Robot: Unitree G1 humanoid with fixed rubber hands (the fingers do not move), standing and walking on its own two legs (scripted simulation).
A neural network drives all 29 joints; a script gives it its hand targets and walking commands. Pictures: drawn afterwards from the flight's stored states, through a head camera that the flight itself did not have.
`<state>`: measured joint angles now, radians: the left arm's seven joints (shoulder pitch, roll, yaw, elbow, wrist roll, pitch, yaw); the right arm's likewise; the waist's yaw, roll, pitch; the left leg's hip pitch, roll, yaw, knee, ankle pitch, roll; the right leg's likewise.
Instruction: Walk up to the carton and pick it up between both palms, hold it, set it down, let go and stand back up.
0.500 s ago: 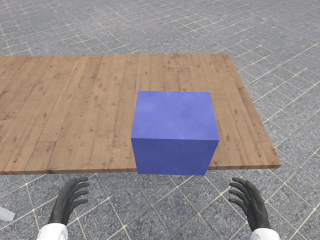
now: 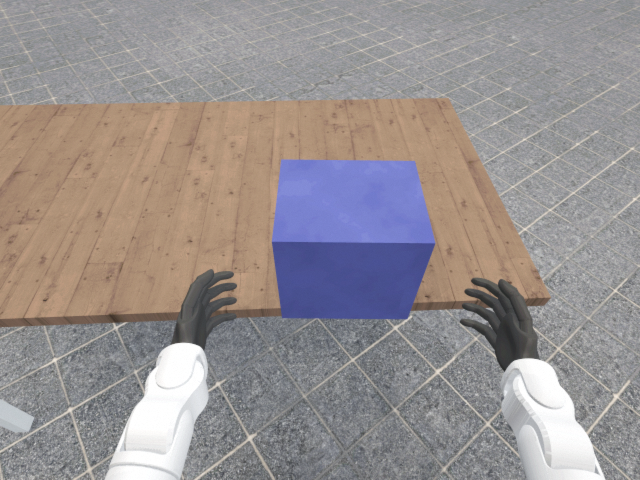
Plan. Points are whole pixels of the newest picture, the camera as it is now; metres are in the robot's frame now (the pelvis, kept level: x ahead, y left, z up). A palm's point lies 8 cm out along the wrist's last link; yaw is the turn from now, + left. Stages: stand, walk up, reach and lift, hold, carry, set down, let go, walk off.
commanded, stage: reach and lift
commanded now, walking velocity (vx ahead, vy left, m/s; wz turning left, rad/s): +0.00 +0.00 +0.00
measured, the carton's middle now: (346, 242) +0.43 +0.00 +0.02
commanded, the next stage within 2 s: none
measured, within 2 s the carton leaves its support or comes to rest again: neither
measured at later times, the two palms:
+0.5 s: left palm (185, 248) +0.36 +0.21 +0.08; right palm (486, 241) +0.39 -0.18 +0.09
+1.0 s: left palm (205, 178) +0.44 +0.19 +0.14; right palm (508, 193) +0.43 -0.21 +0.13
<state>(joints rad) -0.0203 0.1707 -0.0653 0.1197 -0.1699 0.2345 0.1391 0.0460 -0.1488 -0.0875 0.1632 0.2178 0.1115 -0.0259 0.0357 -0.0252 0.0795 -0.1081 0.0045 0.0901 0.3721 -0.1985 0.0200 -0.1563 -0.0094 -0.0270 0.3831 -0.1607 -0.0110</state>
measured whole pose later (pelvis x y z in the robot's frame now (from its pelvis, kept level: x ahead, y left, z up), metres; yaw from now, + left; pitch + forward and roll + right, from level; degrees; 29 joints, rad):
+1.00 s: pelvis +0.01 +0.00 +0.00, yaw -1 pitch +7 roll -1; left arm -0.73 0.27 0.15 0.40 -0.19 0.58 0.07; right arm -0.72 -0.37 0.04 0.51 0.41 0.32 -0.11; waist 0.00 0.02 -0.02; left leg -0.33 0.03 0.09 0.42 -0.22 0.01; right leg -0.36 0.02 -0.02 0.37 -0.14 -0.01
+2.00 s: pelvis +0.00 -0.02 -0.03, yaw +3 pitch +20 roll +0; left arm -0.95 0.18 0.08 1.32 -0.16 -0.27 0.07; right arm -0.89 -0.16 -0.02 1.18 0.22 -0.17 -0.13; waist 0.00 0.01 -0.21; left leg -0.72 0.04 0.02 0.62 -0.24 -0.02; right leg -0.72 0.01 -0.09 0.58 -0.20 -0.04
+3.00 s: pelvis +0.02 +0.00 +0.00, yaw +2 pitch +6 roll -1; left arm -0.70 -0.07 0.48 1.00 0.35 -0.21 0.06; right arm -0.64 0.13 -0.62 0.99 -0.45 -0.29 -0.06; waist 0.00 0.00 -0.01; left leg -0.28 0.02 0.05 0.38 -0.20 0.01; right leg -0.27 0.01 -0.07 0.30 -0.13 -0.01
